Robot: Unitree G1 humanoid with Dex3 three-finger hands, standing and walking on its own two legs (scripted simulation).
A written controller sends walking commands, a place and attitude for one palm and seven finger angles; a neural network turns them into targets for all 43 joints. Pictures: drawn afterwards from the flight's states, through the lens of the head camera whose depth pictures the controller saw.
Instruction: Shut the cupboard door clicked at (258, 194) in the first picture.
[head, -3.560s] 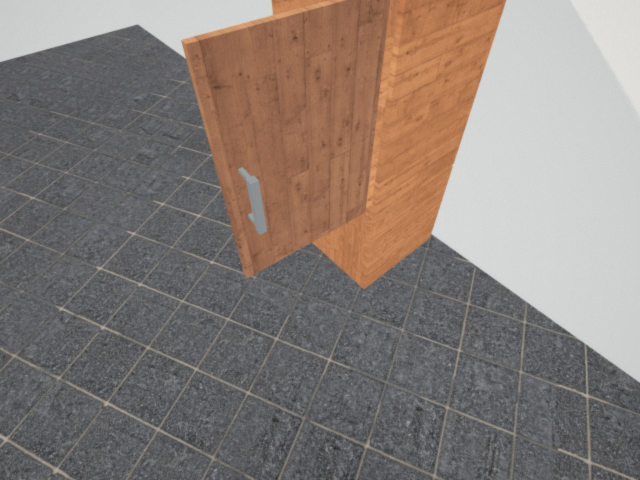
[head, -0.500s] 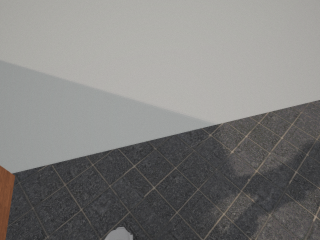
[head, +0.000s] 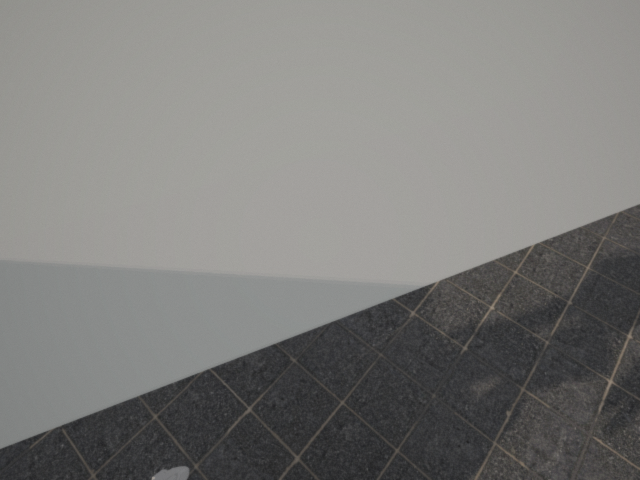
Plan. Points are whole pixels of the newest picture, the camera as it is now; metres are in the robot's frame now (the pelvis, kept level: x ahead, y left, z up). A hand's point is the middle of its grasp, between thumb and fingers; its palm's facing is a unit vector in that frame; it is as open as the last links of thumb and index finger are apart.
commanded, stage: turn to face it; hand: left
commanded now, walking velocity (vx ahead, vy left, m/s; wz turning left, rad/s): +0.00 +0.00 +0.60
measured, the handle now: out of the picture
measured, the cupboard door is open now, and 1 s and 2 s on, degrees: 86 86 86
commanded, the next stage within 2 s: none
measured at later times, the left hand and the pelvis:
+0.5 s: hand out of the picture +0.14 +0.22 -0.15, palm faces +0.30 -0.92 -0.24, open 7.4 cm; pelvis +0.09 -0.01 +0.01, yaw +16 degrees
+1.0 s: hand out of the picture +0.03 +0.14 -0.18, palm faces +0.59 -0.77 -0.21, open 7.4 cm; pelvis +0.12 -0.05 +0.00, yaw +36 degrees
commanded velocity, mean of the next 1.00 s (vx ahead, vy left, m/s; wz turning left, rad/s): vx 0.00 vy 0.00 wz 0.60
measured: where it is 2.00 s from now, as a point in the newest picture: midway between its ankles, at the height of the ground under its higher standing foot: outside the picture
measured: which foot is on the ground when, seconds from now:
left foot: up 0.00-0.18, down 0.20-0.60, up 0.62-0.92, down 0.94-1.00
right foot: down 0.00-0.22, up 0.24-0.58, down 0.60-0.94, up 0.96-1.00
